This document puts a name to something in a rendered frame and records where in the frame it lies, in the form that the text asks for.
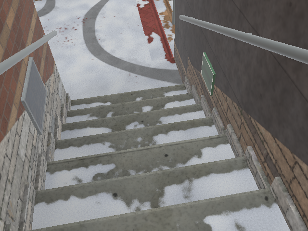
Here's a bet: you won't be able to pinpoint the stairs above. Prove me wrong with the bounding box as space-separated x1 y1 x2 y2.
153 0 175 59
28 84 291 231

